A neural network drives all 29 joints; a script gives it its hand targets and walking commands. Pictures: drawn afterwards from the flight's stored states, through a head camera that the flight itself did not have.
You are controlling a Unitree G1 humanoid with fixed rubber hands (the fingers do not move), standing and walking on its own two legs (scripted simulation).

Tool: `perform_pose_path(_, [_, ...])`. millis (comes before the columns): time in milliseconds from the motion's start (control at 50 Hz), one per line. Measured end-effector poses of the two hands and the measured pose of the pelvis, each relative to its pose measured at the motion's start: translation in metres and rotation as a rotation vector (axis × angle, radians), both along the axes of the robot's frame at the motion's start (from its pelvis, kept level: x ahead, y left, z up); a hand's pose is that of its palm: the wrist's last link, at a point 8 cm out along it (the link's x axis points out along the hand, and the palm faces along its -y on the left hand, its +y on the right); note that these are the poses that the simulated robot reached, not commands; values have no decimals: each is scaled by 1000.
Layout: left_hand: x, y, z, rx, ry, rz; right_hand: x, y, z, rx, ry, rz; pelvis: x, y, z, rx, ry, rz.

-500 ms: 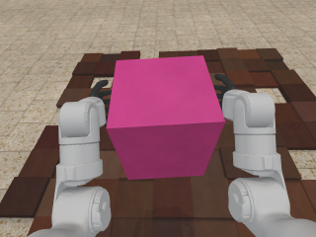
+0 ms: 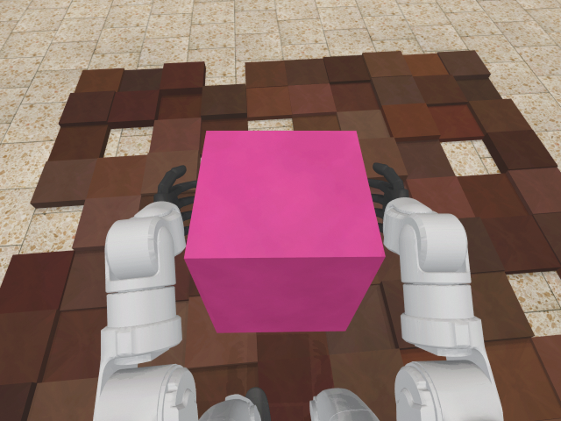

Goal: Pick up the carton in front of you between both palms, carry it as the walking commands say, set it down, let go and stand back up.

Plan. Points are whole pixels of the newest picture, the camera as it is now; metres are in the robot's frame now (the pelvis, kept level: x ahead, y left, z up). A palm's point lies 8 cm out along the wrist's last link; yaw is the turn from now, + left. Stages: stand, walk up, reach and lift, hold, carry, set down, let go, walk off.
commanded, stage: carry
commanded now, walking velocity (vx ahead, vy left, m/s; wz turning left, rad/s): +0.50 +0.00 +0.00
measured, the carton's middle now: (281, 239) +0.36 -0.01 +0.01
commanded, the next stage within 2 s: none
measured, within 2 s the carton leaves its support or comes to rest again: neither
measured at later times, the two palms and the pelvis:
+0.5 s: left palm (166, 23) +0.63 +0.13 +0.19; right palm (363, 3) +0.66 -0.16 +0.20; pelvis +0.28 -0.04 +0.02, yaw +0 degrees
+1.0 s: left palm out of the picture +0.93 +0.17 +0.13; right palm out of the picture +0.92 -0.13 +0.13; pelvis +0.56 +0.02 +0.03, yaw +1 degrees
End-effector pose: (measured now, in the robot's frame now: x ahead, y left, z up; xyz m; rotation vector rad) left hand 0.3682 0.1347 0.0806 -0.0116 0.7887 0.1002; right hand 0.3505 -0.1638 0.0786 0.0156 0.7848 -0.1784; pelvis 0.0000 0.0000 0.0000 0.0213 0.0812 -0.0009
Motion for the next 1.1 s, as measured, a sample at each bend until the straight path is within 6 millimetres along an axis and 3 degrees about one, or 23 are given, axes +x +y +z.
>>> perform_pose_path(120, [66, -19, 38, -14, -101, -21, 60, -18, 40, 18, -103, -50, 64, -6, 16, -22, 11, -7])
perform_pose_path(260, [150, -32, 95, 29, -235, -1, 160, -32, 96, 5, -235, 16, 155, -31, 8, -21, -2, -5])
perform_pose_path(400, [215, -19, 113, 70, -133, 45, 250, -19, 117, 12, -133, 96, 226, -41, 18, -10, 13, 5])
perform_pose_path(580, [314, 13, 107, 45, -83, 86, 358, 14, 114, 21, -84, 106, 326, -24, 19, -19, 14, 8])
perform_pose_path(720, [417, 37, 75, -2, -69, 46, 444, 36, 91, -25, -69, 63, 414, 5, 1, -27, -2, 10])
perform_pose_path(820, [471, 36, 49, -19, 21, 18, 480, 35, 59, -21, 21, 15, 461, 18, 15, -44, 10, 13])
perform_pose_path(920, [522, 33, 42, -33, 1, 11, 524, 32, 52, -9, -1, -20, 513, 24, 23, -51, 18, 19])
perform_pose_path(1000, [567, 31, 46, -38, -43, 22, 571, 30, 56, 2, -46, -22, 563, 23, 26, -44, 19, 28])
perform_pose_path(1100, [634, 26, 53, -14, -92, 35, 644, 25, 57, 11, -94, 3, 640, 15, 16, -32, 19, 33])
